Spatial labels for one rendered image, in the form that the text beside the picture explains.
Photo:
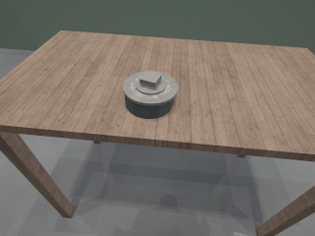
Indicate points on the knob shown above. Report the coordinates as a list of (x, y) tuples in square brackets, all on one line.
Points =
[(150, 79)]

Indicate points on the pot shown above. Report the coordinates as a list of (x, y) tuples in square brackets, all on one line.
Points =
[(147, 111)]

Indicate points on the lid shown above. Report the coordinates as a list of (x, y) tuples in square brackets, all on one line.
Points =
[(164, 92)]

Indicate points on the table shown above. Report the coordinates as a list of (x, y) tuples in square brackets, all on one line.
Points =
[(236, 98)]

